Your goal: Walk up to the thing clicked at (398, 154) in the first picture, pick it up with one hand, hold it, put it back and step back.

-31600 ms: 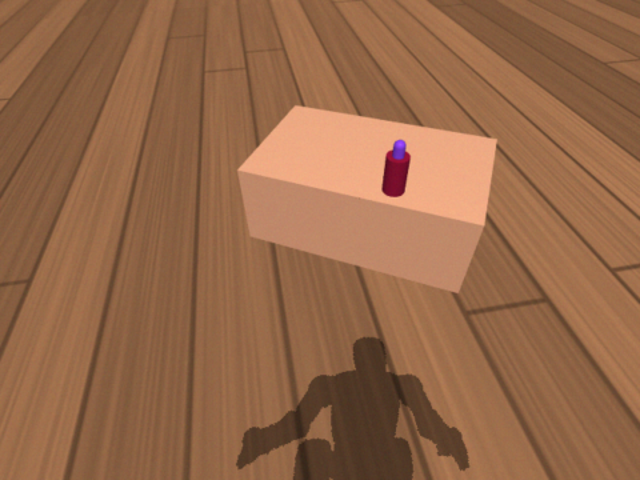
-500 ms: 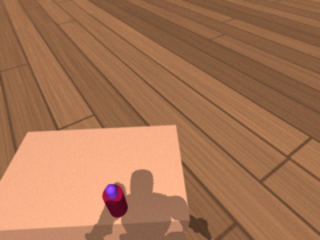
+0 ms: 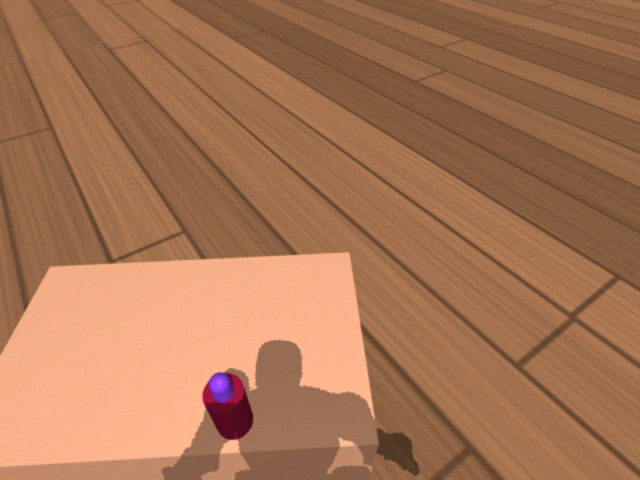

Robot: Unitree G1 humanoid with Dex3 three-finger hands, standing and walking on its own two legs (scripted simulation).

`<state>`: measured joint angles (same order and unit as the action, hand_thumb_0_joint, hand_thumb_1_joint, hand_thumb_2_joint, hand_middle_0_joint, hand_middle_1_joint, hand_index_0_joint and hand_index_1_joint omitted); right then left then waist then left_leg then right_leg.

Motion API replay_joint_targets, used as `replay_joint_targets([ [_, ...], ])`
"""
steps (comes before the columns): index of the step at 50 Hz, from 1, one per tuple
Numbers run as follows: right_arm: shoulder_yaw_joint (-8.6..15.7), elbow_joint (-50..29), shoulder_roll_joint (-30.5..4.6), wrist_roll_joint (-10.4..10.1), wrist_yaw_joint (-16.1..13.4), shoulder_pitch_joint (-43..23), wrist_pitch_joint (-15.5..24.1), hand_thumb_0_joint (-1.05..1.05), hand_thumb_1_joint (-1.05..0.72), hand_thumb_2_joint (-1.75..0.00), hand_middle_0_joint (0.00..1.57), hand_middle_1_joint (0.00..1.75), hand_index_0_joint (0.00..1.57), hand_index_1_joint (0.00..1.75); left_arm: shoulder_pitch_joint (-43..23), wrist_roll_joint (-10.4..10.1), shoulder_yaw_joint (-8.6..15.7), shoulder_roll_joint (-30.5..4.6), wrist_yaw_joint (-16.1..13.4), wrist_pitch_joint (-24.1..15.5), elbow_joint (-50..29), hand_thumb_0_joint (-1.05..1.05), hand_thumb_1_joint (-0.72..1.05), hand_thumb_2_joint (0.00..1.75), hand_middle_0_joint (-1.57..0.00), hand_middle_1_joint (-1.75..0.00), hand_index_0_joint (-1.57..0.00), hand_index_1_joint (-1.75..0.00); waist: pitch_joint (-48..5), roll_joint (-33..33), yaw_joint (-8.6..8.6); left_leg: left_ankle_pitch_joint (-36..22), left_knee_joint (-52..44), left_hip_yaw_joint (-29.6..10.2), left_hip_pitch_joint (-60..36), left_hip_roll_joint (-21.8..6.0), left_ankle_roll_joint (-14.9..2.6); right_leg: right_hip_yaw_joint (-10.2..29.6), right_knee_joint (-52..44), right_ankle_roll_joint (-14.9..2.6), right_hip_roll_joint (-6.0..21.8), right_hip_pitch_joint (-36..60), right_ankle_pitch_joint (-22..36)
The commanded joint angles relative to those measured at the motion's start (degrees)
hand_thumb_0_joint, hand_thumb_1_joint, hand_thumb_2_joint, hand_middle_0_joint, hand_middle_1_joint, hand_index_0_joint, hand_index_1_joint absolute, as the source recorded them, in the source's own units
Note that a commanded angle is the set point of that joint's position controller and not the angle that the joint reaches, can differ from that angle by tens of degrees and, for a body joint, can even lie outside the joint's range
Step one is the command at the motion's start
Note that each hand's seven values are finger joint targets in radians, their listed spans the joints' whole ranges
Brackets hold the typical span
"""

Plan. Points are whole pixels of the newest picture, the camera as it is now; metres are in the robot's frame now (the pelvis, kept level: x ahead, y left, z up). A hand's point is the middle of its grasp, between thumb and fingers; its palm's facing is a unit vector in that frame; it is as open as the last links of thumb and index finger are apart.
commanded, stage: stand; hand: left
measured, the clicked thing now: (227, 401) +0.40 +0.20 -0.32
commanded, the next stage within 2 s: step back in 0.64 s
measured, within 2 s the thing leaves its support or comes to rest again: neither
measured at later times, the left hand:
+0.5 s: hand out of the picture +0.07 +0.25 -0.16, palm faces -0.02 -0.94 -0.34, open 7.4 cm
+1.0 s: hand out of the picture +0.03 +0.25 -0.16, palm faces -0.04 -0.90 -0.43, open 7.4 cm
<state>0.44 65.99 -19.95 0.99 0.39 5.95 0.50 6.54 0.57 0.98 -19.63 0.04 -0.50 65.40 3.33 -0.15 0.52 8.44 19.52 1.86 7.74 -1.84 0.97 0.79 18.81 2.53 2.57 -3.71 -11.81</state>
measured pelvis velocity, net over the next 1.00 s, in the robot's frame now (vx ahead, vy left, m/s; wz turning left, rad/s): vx -0.05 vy -0.03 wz -0.01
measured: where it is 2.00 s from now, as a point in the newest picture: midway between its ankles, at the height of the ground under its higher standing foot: outside the picture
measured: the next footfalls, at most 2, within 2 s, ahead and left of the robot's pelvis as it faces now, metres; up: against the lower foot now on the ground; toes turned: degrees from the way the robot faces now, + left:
left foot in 1.22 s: -0.07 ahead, +0.10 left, +0.00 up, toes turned +1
right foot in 1.60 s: -0.17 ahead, -0.15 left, +0.00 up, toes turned +0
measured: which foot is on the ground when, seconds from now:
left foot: down 0.00-0.88, up 0.90-1.00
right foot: down 0.00-1.00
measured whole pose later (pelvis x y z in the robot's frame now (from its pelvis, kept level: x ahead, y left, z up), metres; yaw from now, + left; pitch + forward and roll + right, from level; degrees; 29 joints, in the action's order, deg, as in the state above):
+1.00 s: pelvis -0.05 -0.03 -0.02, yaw +0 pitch -1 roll +1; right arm 4.0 53.8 -24.5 -0.8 -0.2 2.1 -3.9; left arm 7.3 1.6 2.9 -20.9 -0.2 1.9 54.2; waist 10.7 -2.4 -0.8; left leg 28.1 64.8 -7.6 28.5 5.4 -1.0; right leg 0.2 37.5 -1.3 0.9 -18.3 -17.9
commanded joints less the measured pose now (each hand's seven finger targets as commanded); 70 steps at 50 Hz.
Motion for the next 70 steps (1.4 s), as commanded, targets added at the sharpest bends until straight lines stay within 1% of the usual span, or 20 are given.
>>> replay_joint_targets([
  [1, 2.43, -3.22, -11.99, -0.17, -0.89, -2.77, 1.20, 0.00, -0.90, -0.90, 0.20, 0.30, 0.20, 0.30, -2.17, 0.15, 1.93, -12.07, -0.65, -1.00, -3.87, 0.00, 0.90, 0.90, -0.20, -0.30, -0.20, -0.30, -4.40, -0.09, -0.13, -5.40, -2.69, -5.02, -3.77, -5.84, -1.62, 3.46, -3.33, -2.84, 5.09, -3.27, 6.95],
  [31, 2.54, -3.61, -12.10, -0.29, -0.71, -2.32, 1.05, 0.00, -0.90, -0.90, 0.20, 0.30, 0.20, 0.30, -1.01, 0.29, 1.96, -12.42, -0.57, -1.02, -4.56, 0.00, 0.90, 0.90, -0.20, -0.30, -0.20, -0.30, -3.69, 0.41, -0.11, -2.84, -2.94, -5.18, -2.88, -5.60, -1.75, 3.50, -4.02, -3.08, 5.08, -3.96, 5.64],
  [32, 3.82, -4.85, -15.47, -0.96, -0.35, -3.66, 0.00, 0.00, -0.90, -0.90, 0.20, 0.30, 0.20, 0.30, -1.96, -1.12, 3.64, -16.43, -0.83, -0.28, -5.93, 0.00, 0.90, 0.90, -0.20, -0.30, -0.20, -0.30, 1.44, 0.44, 0.04, -15.06, 2.37, -6.80, 0.55, -5.52, -3.03, 3.51, 2.71, -3.58, 3.74, -8.69, 16.35],
  [35, 4.71, -6.91, -15.69, -1.78, -0.33, -1.45, -0.82, 0.00, -0.90, -0.90, 0.20, 0.30, 0.20, 0.30, -0.16, -1.44, 3.46, -13.84, -1.18, 0.43, -8.38, 0.00, 0.90, 0.90, -0.20, -0.30, -0.20, -0.30, -5.84, -3.17, 0.53, -24.12, 4.33, -7.75, -0.55, -8.66, -6.99, 0.33, 12.44, -4.12, 0.76, -7.68, 14.54],
  [38, 6.05, -10.69, -17.76, -1.41, -0.54, -4.32, -1.64, 0.00, -0.90, -0.90, 0.20, 0.30, 0.20, 0.30, 3.21, -0.74, 3.68, -12.87, -1.01, 1.70, -10.16, 0.00, 0.90, 0.90, -0.20, -0.30, -0.20, -0.30, -8.83, -9.38, -0.56, -20.50, 4.59, -10.66, 3.75, -13.79, -12.60, -1.10, 24.33, -4.60, -2.02, -8.07, -3.27],
  [41, 6.49, -14.07, -16.91, -0.81, -0.66, -7.14, -2.70, 0.00, -0.90, -0.90, 0.20, 0.30, 0.20, 0.30, 7.93, -0.35, 4.34, -12.68, -0.66, 2.13, -10.33, 0.00, 0.90, 0.90, -0.20, -0.30, -0.20, -0.30, -8.99, -10.72, -3.02, -15.20, 10.59, -9.92, 9.12, -13.60, -12.48, 0.36, 22.90, -6.16, -1.50, -6.94, -6.97],
  [43, 5.51, -15.64, -12.70, -1.60, -0.56, -7.23, -3.56, 0.00, -0.90, -0.90, 0.20, 0.30, 0.20, 0.30, 7.04, 0.47, 5.36, -16.44, -0.73, 1.36, -11.81, 0.00, 0.90, 0.90, -0.20, -0.30, -0.20, -0.30, -4.48, 5.26, -3.26, 1.44, 27.04, -3.85, 14.32, -0.07, -4.97, 14.42, 3.23, -8.77, 9.55, -10.76, 10.86],
  [44, 4.77, -16.53, -10.02, -1.66, -1.00, -7.01, -3.93, 0.00, -0.90, -0.90, 0.20, 0.30, 0.20, 0.30, 3.53, 0.94, 6.54, -21.02, -0.82, 0.99, -13.70, 0.00, 0.90, 0.90, -0.20, -0.30, -0.20, -0.30, -1.22, 13.33, -2.52, 24.44, 37.63, -5.22, 19.52, 8.86, -2.75, 23.42, -1.41, -14.65, 17.17, -12.54, 19.65],
  [45, 5.09, -16.06, -10.58, -0.91, -1.45, -4.57, -4.25, 0.00, -0.90, -0.90, 0.20, 0.30, 0.20, 0.30, 1.48, 1.69, 6.64, -23.07, -1.11, 0.61, -15.57, 0.00, 0.90, 0.90, -0.20, -0.30, -0.20, -0.30, -1.59, 13.25, -2.51, 29.68, 46.17, -10.70, 19.26, 8.14, -2.77, 28.07, -0.24, -19.89, 21.37, -16.21, 22.79],
  [48, 6.04, -14.04, -13.76, -2.47, -1.27, 2.75, -3.89, 0.00, -0.90, -0.90, 0.20, 0.30, 0.20, 0.30, -7.08, 1.66, 5.93, -18.02, -1.65, 0.53, -18.58, 0.00, 0.90, 0.90, -0.20, -0.30, -0.20, -0.30, -4.53, 8.26, 2.21, 19.96, 53.83, -11.69, 18.73, 7.66, -1.67, 13.50, 5.30, -15.92, 12.21, -11.95, 22.52],
  [53, 4.47, -16.36, -13.18, -0.98, -1.81, -0.19, -3.09, 0.00, -0.90, -0.90, 0.20, 0.30, 0.20, 0.30, 2.69, 1.37, 6.11, -15.07, -2.73, 1.04, -18.86, 0.00, 0.90, 0.90, -0.20, -0.30, -0.20, -0.30, -7.71, 8.64, -4.73, 21.31, 39.69, -9.33, 25.39, 5.76, 0.22, 12.41, 11.49, -16.74, 12.91, 6.23, 30.17],
  [56, 4.20, -17.21, -12.71, -0.11, -1.95, 1.50, -2.28, 0.00, -0.90, -0.90, 0.20, 0.30, 0.20, 0.30, 3.65, 0.58, 6.63, -16.30, -2.74, 1.60, -19.96, 0.00, 0.90, 0.90, -0.20, -0.30, -0.20, -0.30, -9.05, 11.50, -3.86, 20.84, 24.94, -6.34, 19.45, 3.12, -0.80, 12.78, 14.21, -15.78, 14.13, 6.65, 34.55],
  [59, 5.19, -15.10, -12.66, 0.71, -1.36, 7.63, -1.81, 0.00, -0.90, -0.90, 0.20, 0.30, 0.20, 0.30, -0.88, 0.05, 6.29, -17.49, -2.07, 2.38, -22.10, 0.00, 0.90, 0.90, -0.20, -0.30, -0.20, -0.30, -8.78, 10.77, 0.42, 6.64, 8.19, -0.89, 6.07, 4.00, -2.46, 8.69, 17.44, -11.94, 11.32, -4.14, 26.74],
  [60, 5.95, -15.18, -14.30, 1.12, -1.23, 6.95, -1.63, 0.00, -0.90, -0.90, 0.20, 0.30, 0.20, 0.30, -0.10, -0.05, 5.70, -15.60, -1.84, 2.61, -22.32, 0.00, 0.90, 0.90, -0.20, -0.30, -0.20, -0.30, -7.65, 5.75, 0.13, -1.20, 5.78, -5.10, 1.91, 0.87, -3.45, 7.16, 18.59, -9.05, 8.58, -10.53, 17.19],
  [61, 7.14, -16.56, -18.88, 2.06, -1.04, 5.97, -1.51, 0.00, -0.90, -0.90, 0.20, 0.30, 0.20, 0.30, 1.23, -0.35, 5.16, -12.90, -1.70, 2.62, -23.26, 0.00, 0.90, 0.90, -0.20, -0.30, -0.20, -0.30, -8.25, -6.59, -0.22, -11.15, 4.08, -21.09, -2.26, -10.99, -7.86, 3.18, 26.65, -5.42, 0.93, -19.97, 1.01],
  [62, 7.89, -17.19, -23.96, 1.00, -0.51, 4.39, -1.58, 0.00, -0.90, -0.90, 0.20, 0.30, 0.20, 0.30, -3.97, -0.36, 5.76, -13.55, -2.50, 2.70, -23.48, 0.00, 0.90, 0.90, -0.20, -0.30, -0.20, -0.30, -7.00, -16.55, 2.92, -18.93, 1.03, -29.90, 3.93, -18.81, -16.23, 2.75, 38.43, -3.64, -8.07, -21.81, -26.35],
  [63, 7.92, -17.32, -22.50, 1.06, -0.77, 3.99, -1.36, 0.00, -0.90, -0.90, 0.20, 0.30, 0.20, 0.30, -4.80, 0.56, 6.20, -14.27, -2.92, 2.84, -22.62, 0.00, 0.90, 0.90, -0.20, -0.30, -0.20, -0.30, -5.62, -12.53, 3.08, -17.55, 0.12, -31.42, 6.40, -20.26, -18.62, 9.20, 47.77, -3.61, -8.71, -21.50, -27.54],
  [65, 5.96, -18.46, -17.11, 1.06, -1.60, -0.85, -1.28, 0.00, -0.90, -0.90, 0.20, 0.30, 0.20, 0.30, -0.87, -0.52, 5.94, -12.98, -2.78, 2.77, -20.77, 0.00, 0.90, 0.90, -0.20, -0.30, -0.20, -0.30, -4.71, -5.30, -0.83, -25.39, 5.80, -18.26, 1.62, -13.25, -14.19, 11.61, 53.38, -3.94, -9.20, -26.99, -21.84],
  [67, 5.82, -19.44, -15.69, 0.59, -2.12, -1.86, -1.24, 0.00, -0.90, -0.90, 0.20, 0.30, 0.20, 0.30, 3.71, -0.59, 6.19, -13.35, -2.52, 2.42, -19.78, 0.00, 0.90, 0.90, -0.20, -0.30, -0.20, -0.30, -4.23, -7.44, -2.38, -25.45, 7.34, -14.75, -0.45, -12.03, -13.75, 10.32, 54.09, -3.28, -8.25, -27.77, -17.72],
  [70, 5.76, -19.91, -14.24, 0.40, -2.12, 1.07, -1.32, 0.00, -0.90, -0.90, 0.20, 0.30, 0.20, 0.30, 3.94, -0.02, 6.21, -12.19, -2.15, 2.07, -20.47, 0.00, 0.90, 0.90, -0.20, -0.30, -0.20, -0.30, -5.05, -7.86, -0.29, -27.18, 8.60, -14.30, -5.20, -12.92, -15.34, 8.48, 49.08, -0.89, -7.46, -27.03, -18.16],
])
